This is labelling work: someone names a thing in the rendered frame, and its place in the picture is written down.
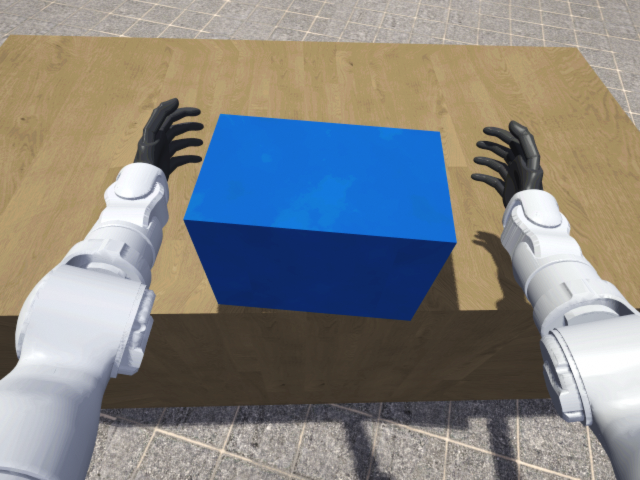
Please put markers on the left robot hand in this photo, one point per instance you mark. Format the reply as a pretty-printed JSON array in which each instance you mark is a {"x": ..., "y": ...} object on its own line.
[{"x": 156, "y": 146}]

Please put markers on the pedestal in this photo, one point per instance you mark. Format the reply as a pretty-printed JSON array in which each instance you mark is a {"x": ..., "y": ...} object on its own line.
[{"x": 73, "y": 109}]

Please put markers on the robot left forearm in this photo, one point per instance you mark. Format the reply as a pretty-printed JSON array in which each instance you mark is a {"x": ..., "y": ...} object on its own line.
[{"x": 125, "y": 240}]

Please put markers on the carton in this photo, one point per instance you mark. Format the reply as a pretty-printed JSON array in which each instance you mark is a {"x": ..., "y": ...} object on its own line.
[{"x": 321, "y": 217}]

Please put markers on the robot right forearm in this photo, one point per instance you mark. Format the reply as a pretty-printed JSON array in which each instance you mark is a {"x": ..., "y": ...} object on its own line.
[{"x": 561, "y": 285}]

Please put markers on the right robot hand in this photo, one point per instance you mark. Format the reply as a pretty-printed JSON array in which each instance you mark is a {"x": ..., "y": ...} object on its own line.
[{"x": 522, "y": 171}]

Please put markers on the right robot upper arm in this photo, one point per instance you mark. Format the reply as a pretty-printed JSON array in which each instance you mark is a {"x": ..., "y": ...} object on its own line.
[{"x": 592, "y": 374}]

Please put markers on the left robot upper arm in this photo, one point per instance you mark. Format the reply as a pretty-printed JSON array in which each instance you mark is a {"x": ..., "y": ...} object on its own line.
[{"x": 86, "y": 328}]

